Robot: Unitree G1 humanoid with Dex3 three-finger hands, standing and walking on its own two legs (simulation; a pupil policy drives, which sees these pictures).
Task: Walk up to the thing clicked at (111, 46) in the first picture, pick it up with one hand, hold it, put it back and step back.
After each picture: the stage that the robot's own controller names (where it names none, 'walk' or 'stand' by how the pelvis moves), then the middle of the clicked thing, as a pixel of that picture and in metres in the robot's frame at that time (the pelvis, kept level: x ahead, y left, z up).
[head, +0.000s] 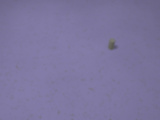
stand; (111, 44) +1.29 -0.33 -0.72
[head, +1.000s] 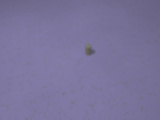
walk; (88, 49) +1.20 +0.03 -0.70
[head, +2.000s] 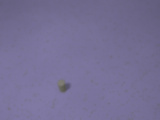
walk; (62, 86) +0.73 +0.23 -0.71
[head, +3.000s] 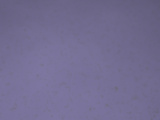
walk; out of the picture +0.38 +0.17 -0.69
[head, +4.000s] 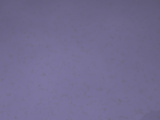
stand; out of the picture +0.29 +0.18 -0.72
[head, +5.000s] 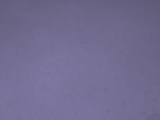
stand; out of the picture +0.29 +0.16 -0.72
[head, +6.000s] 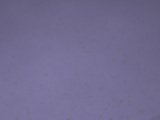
stand; out of the picture +0.31 +0.18 -0.72
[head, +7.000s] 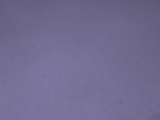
stand; out of the picture +0.29 +0.19 -0.73
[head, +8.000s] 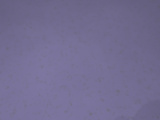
go down; out of the picture +0.30 +0.18 -0.72
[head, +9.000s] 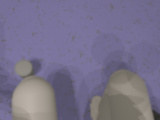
go down; (25, 70) +0.38 +0.20 -0.30
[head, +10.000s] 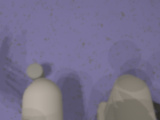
close in; (36, 73) +0.39 +0.19 -0.31
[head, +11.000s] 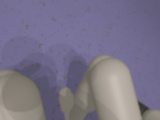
close in; out of the picture +0.38 +0.22 -0.22
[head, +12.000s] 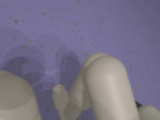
close; out of the picture +0.38 +0.23 -0.22
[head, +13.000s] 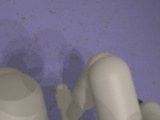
lift; out of the picture +0.37 +0.23 -0.22
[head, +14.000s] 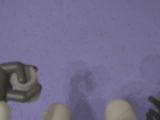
lift; (27, 85) +0.32 +0.18 -0.01
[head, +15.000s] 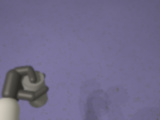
hold; (35, 89) +0.32 +0.17 +0.01
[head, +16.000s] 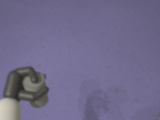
hold; (36, 90) +0.32 +0.17 +0.00
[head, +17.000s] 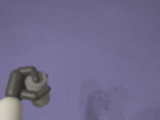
crouch; (38, 89) +0.32 +0.16 +0.00
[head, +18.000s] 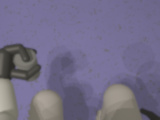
crouch; (28, 66) +0.39 +0.18 -0.09
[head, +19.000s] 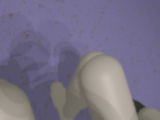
lower; out of the picture +0.43 +0.25 -0.22
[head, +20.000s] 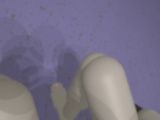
lower; out of the picture +0.41 +0.25 -0.22
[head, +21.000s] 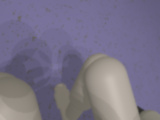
lower; out of the picture +0.40 +0.24 -0.22
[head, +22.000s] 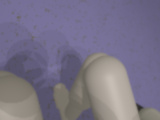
lower; out of the picture +0.40 +0.24 -0.22
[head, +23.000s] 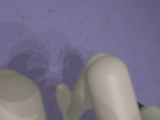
loosen; out of the picture +0.38 +0.23 -0.22
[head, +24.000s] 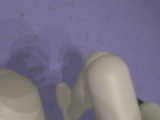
withdraw; out of the picture +0.38 +0.23 -0.22
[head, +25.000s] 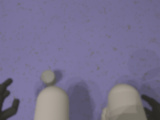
walk; (49, 78) +0.40 +0.17 -0.39
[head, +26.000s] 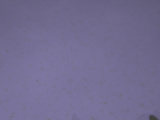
stand; out of the picture +0.31 +0.16 -0.66
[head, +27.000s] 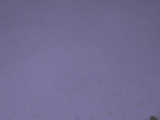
stand; out of the picture +0.33 +0.18 -0.67
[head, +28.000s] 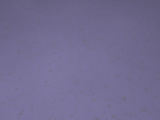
stand; out of the picture +0.33 +0.16 -0.71
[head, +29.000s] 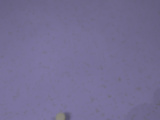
walk; (60, 119) +0.37 +0.13 -0.70
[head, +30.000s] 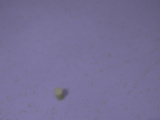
walk; (59, 93) +0.56 +0.21 -0.69
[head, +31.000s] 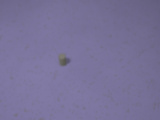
walk; (62, 59) +0.90 +0.18 -0.70
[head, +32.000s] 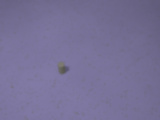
stand; (61, 68) +0.92 +0.20 -0.71
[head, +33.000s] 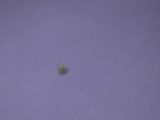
stand; (60, 69) +0.95 +0.22 -0.72
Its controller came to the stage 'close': yes
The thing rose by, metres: 0.72
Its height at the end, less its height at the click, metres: +0.00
